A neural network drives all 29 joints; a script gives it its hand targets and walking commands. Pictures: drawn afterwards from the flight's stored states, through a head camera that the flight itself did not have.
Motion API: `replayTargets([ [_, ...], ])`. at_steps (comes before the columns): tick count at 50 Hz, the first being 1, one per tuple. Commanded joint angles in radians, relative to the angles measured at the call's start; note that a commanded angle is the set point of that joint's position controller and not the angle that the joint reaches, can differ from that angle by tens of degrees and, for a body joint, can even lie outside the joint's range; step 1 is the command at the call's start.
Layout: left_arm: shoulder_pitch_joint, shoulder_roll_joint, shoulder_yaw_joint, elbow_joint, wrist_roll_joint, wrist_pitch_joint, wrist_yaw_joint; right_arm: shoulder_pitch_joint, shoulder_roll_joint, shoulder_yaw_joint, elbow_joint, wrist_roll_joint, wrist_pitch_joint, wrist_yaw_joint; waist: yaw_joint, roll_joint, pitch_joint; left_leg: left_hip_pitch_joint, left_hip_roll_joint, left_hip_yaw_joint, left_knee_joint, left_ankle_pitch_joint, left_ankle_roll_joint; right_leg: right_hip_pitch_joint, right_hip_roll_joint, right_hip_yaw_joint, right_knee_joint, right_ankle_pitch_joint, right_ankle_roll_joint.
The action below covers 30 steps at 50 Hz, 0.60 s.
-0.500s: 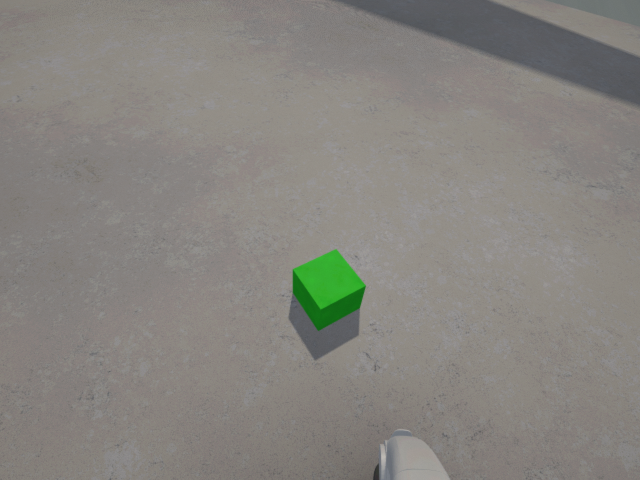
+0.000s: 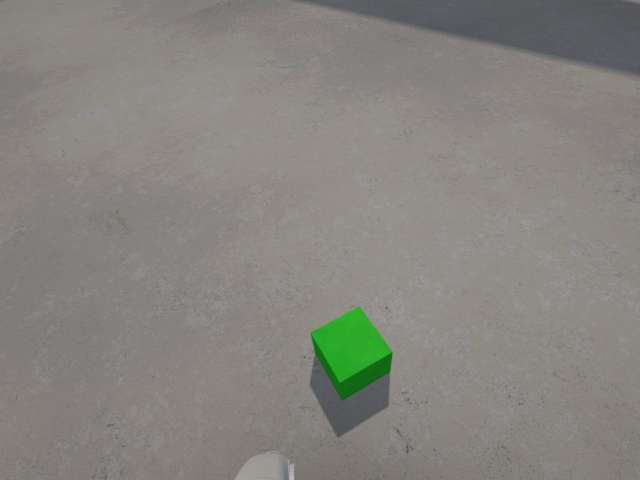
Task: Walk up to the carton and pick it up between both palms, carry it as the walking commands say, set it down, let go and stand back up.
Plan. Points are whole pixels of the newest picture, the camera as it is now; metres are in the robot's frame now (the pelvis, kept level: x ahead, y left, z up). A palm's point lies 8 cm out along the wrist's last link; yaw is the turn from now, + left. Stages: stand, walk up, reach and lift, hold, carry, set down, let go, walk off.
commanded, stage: walk up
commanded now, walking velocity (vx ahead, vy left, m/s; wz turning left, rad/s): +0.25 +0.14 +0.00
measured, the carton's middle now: (351, 352) +0.60 +0.01 -0.71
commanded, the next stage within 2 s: none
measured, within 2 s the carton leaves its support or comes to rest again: neither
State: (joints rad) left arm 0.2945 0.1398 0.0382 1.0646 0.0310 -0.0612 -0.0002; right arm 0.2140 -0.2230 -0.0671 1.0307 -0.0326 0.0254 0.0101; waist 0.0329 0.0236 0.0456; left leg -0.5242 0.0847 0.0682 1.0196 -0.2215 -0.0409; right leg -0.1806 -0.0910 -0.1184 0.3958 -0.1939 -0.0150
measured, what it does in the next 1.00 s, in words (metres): steps on the spot: left foot, then right foot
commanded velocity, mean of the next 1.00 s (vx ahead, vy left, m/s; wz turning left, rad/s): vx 0.09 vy -0.07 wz -0.02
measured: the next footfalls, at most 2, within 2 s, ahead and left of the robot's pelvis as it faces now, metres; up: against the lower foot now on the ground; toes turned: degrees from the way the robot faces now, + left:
left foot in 0.22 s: +0.16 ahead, +0.17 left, +0.00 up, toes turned +9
right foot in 0.80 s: +0.07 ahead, -0.13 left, +0.00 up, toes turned -6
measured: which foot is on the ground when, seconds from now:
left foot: up 0.00-0.20, down 0.22-0.78, up 0.80-1.00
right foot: down 0.00-0.22, up 0.24-0.78, down 0.80-1.00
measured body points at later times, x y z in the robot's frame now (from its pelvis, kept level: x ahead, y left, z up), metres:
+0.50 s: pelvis +0.08 +0.07 +0.00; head +0.10 +0.12 +0.44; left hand +0.13 +0.32 -0.18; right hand +0.12 -0.18 -0.13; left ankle +0.12 +0.16 -0.75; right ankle +0.06 -0.10 -0.65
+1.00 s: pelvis +0.08 -0.04 +0.00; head +0.10 -0.08 +0.45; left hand +0.05 +0.19 -0.14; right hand +0.09 -0.28 -0.17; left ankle +0.11 +0.13 -0.69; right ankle +0.03 -0.12 -0.75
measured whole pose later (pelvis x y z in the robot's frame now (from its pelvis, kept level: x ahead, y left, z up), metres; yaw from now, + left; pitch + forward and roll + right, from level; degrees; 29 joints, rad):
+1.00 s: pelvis +0.08 -0.04 +0.00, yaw -2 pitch +0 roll +3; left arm 0.37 0.13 -0.01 1.11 0.01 -0.03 0.02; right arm 0.26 -0.23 -0.05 1.05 -0.03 0.04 -0.01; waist 0.00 0.04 0.04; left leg -0.44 0.03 0.02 0.84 -0.24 -0.02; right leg -0.08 -0.04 -0.06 0.34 -0.26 -0.03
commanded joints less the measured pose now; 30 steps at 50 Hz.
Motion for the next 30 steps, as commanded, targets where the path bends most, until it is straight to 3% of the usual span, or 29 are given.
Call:
replayTargets([
  [1, 0.071, 0.207, 0.049, -0.051, 0.001, -0.008, 0.017, 0.061, -0.018, -0.001, -0.028, 0.001, 0.001, 0.014, -0.012, -0.164, 0.045, -0.028, 0.015, -0.013, -0.130, 0.052, -0.030, -0.021, -0.233, 0.167, -0.220, 0.007, -0.097],
  [2, 0.057, 0.192, 0.042, -0.035, 0.005, -0.009, 0.017, 0.005, -0.013, -0.001, -0.033, 0.004, -0.004, 0.016, -0.016, -0.190, 0.045, -0.017, -0.003, -0.006, -0.147, 0.031, -0.020, -0.012, -0.232, 0.168, -0.226, -0.010, -0.107],
  [3, 0.030, 0.169, 0.029, -0.021, -0.004, 0.004, 0.015, -0.001, 0.007, 0.008, -0.042, 0.012, -0.022, 0.014, -0.040, -0.248, 0.031, 0.056, 0.006, 0.004, -0.253, 0.049, -0.013, -0.061, -0.152, 0.060, -0.199, -0.077, -0.097],
  [4, 0.063, 0.181, 0.031, -0.025, -0.001, 0.010, 0.015, -0.018, -0.024, 0.007, -0.053, 0.015, -0.021, 0.016, -0.031, -0.328, 0.039, 0.110, -0.010, 0.017, -0.272, 0.012, -0.007, -0.072, -0.118, 0.048, -0.218, -0.126, -0.085],
  [5, 0.106, 0.171, 0.022, 0.000, 0.001, 0.010, 0.015, -0.066, -0.015, 0.006, -0.053, 0.017, -0.022, 0.012, -0.002, -0.246, 0.050, 0.143, -0.029, 0.074, -0.301, -0.005, -0.017, -0.097, -0.118, 0.069, -0.219, -0.135, -0.094],
  [6, 0.116, 0.188, 0.030, 0.005, -0.002, 0.018, 0.016, -0.067, 0.005, 0.016, -0.060, 0.017, -0.037, 0.005, 0.006, -0.207, 0.044, 0.155, -0.021, 0.063, -0.383, -0.032, -0.018, -0.061, -0.140, 0.107, -0.182, -0.111, -0.113],
  [7, 0.104, 0.203, 0.033, 0.010, -0.003, 0.022, 0.015, -0.029, 0.001, 0.016, -0.040, 0.019, -0.041, 0.001, -0.013, -0.193, 0.034, 0.194, -0.023, 0.065, -0.436, -0.025, -0.015, -0.068, -0.157, 0.100, -0.165, -0.114, -0.116],
  [8, 0.082, 0.190, 0.035, 0.008, -0.011, 0.022, 0.017, 0.052, 0.010, 0.022, -0.017, 0.016, -0.055, -0.004, -0.045, -0.139, 0.013, 0.250, -0.021, 0.051, -0.539, 0.016, 0.001, -0.025, -0.147, 0.099, -0.073, -0.064, -0.095],
  [9, 0.114, 0.152, 0.023, 0.017, -0.023, 0.022, 0.019, 0.116, -0.014, 0.020, 0.023, 0.019, -0.080, -0.015, -0.065, 0.029, -0.046, 0.387, -0.007, 0.067, -0.623, 0.098, 0.003, -0.039, -0.095, 0.046, 0.078, 0.001, -0.064],
  [10, 0.146, 0.083, 0.003, 0.001, -0.025, 0.016, 0.018, 0.183, -0.068, 0.008, 0.025, -0.001, -0.093, -0.032, -0.091, 0.227, -0.087, 0.456, 0.177, -0.154, -0.713, 0.154, 0.045, -0.134, -0.017, 0.010, 0.263, -0.114, -0.013],
  [11, 0.194, 0.002, -0.029, -0.007, -0.022, 0.027, 0.026, 0.178, -0.135, 0.024, 0.014, 0.002, -0.091, -0.040, -0.038, 0.385, -0.031, 0.465, 0.339, -0.325, -0.705, 0.871, 0.096, -0.231, 0.072, 0.048, 0.360, -0.346, 0.045],
  [12, 0.168, 0.067, -0.003, -0.003, -0.037, 0.043, 0.035, 0.162, -0.141, 0.024, 0.006, 0.020, -0.085, -0.047, -0.062, 0.204, -0.116, 0.539, 0.339, -0.232, -0.605, 1.288, 0.188, -0.184, 0.065, 0.090, 0.406, -0.379, 0.041],
  [13, 0.153, 0.088, 0.001, -0.011, -0.041, 0.051, 0.042, 0.183, -0.144, 0.012, 0.011, 0.037, -0.080, -0.048, -0.092, 0.207, -0.221, 0.665, 0.334, -0.224, -0.555, 1.338, 0.231, -0.232, 0.081, 0.102, 0.455, -0.381, 0.049],
  [14, 0.086, 0.115, 0.008, -0.025, -0.037, 0.056, 0.043, 0.149, -0.133, 0.017, 0.008, 0.033, -0.077, -0.058, -0.078, 0.176, -0.189, 0.621, 0.290, -0.190, -0.563, 1.300, 0.213, -0.248, 0.074, 0.109, 0.498, -0.355, 0.055],
  [15, 0.070, 0.123, 0.003, -0.016, -0.025, 0.065, 0.038, 0.128, -0.114, 0.021, 0.013, 0.027, -0.074, -0.061, -0.055, 0.130, -0.173, 0.613, 0.280, -0.164, -0.583, 1.202, 0.191, -0.263, 0.064, 0.115, 0.502, -0.312, 0.051],
  [16, 0.113, 0.130, 0.014, -0.013, -0.023, 0.082, 0.032, 0.076, -0.112, 0.010, -0.024, 0.024, -0.063, -0.065, -0.041, 0.135, -0.186, 0.540, 0.307, -0.136, -0.614, 1.002, 0.217, -0.247, 0.061, 0.103, 0.561, -0.303, 0.058],
  [17, 0.078, 0.146, 0.045, -0.010, -0.010, 0.107, 0.033, 0.131, -0.135, 0.001, -0.011, 0.021, -0.051, -0.072, -0.053, 0.055, -0.118, 0.477, 0.377, -0.244, -0.638, 0.895, 0.225, -0.307, 0.053, 0.131, 0.674, -0.304, 0.068],
  [18, 0.072, 0.140, 0.054, 0.000, -0.004, 0.125, 0.023, 0.167, -0.136, -0.008, -0.002, 0.016, -0.047, -0.078, -0.048, -0.028, -0.099, 0.397, 0.369, -0.244, -0.663, 0.713, 0.196, -0.302, 0.033, 0.163, 0.728, -0.260, 0.077],
  [19, 0.072, 0.153, 0.053, -0.014, -0.001, 0.139, 0.018, 0.135, -0.149, -0.002, -0.005, 0.019, -0.040, -0.081, -0.030, -0.037, -0.049, 0.348, 0.345, -0.192, -0.667, 0.693, 0.159, -0.324, 0.042, 0.183, 0.765, -0.233, 0.071],
  [20, 0.070, 0.137, 0.050, -0.023, 0.007, 0.147, 0.013, 0.124, -0.140, -0.009, -0.021, 0.018, -0.040, -0.081, -0.025, 0.046, -0.050, 0.331, 0.319, -0.153, -0.690, 0.577, 0.154, -0.325, 0.045, 0.186, 0.787, -0.174, 0.079],
  [21, 0.073, 0.105, 0.041, -0.029, 0.004, 0.151, 0.007, 0.093, -0.132, -0.006, -0.026, 0.023, -0.044, -0.081, -0.018, 0.127, -0.046, 0.313, 0.329, -0.119, -0.695, 0.599, 0.161, -0.358, 0.051, 0.162, 0.806, -0.112, 0.073],
  [22, 0.062, 0.110, 0.041, -0.029, 0.008, 0.150, 0.006, 0.083, -0.121, -0.007, -0.021, 0.023, -0.052, -0.074, -0.019, 0.137, -0.029, 0.312, 0.311, -0.117, -0.724, 0.539, 0.177, -0.371, 0.041, 0.160, 0.781, -0.089, 0.081],
  [23, 0.052, 0.114, 0.038, -0.034, 0.002, 0.145, 0.003, 0.092, -0.100, 0.005, -0.031, 0.018, -0.056, -0.068, -0.013, 0.133, -0.049, 0.310, 0.261, -0.081, -0.703, 0.581, 0.162, -0.355, 0.062, 0.144, 0.780, -0.075, 0.090],
  [25, -0.005, 0.095, 0.030, -0.058, 0.004, 0.147, -0.004, 0.090, -0.090, 0.004, -0.040, 0.017, -0.053, -0.071, -0.017, 0.174, -0.057, 0.320, 0.251, -0.070, -0.730, 0.417, 0.156, -0.347, 0.063, 0.135, 0.709, -0.072, 0.085],
  [26, -0.034, 0.107, 0.033, -0.071, 0.007, 0.152, -0.002, 0.107, -0.128, -0.008, -0.038, 0.015, -0.054, -0.071, -0.036, 0.152, -0.055, 0.343, 0.278, -0.104, -0.758, 0.296, 0.173, -0.358, 0.045, 0.131, 0.679, -0.089, 0.083],
  [27, -0.072, 0.106, 0.030, -0.082, -0.006, 0.146, 0.001, 0.114, -0.115, 0.002, -0.032, 0.006, -0.054, -0.066, -0.048, 0.183, -0.024, 0.260, 0.271, -0.100, -0.781, 0.238, 0.171, -0.317, 0.037, 0.114, 0.604, -0.083, 0.089],
  [28, -0.095, 0.108, 0.025, -0.091, -0.002, 0.148, -0.005, 0.104, -0.118, -0.004, -0.034, 0.004, -0.047, -0.061, -0.039, 0.206, -0.002, 0.265, 0.251, -0.133, -0.791, 0.163, 0.161, -0.310, 0.037, 0.120, 0.530, -0.097, 0.077],
  [29, -0.088, 0.136, 0.025, -0.104, -0.003, 0.141, -0.009, 0.085, -0.147, -0.010, -0.053, 0.007, -0.044, -0.061, -0.048, 0.174, -0.060, 0.350, 0.238, -0.120, -0.773, 0.126, 0.171, -0.304, 0.047, 0.123, 0.477, -0.098, 0.073],
  [30, -0.123, 0.125, 0.015, -0.087, -0.005, 0.149, -0.015, 0.122, -0.158, -0.015, -0.042, 0.003, -0.043, -0.056, -0.057, 0.222, -0.002, 0.319, 0.264, -0.119, -0.787, 0.133, 0.160, -0.318, 0.042, 0.100, 0.439, -0.094, 0.077],
])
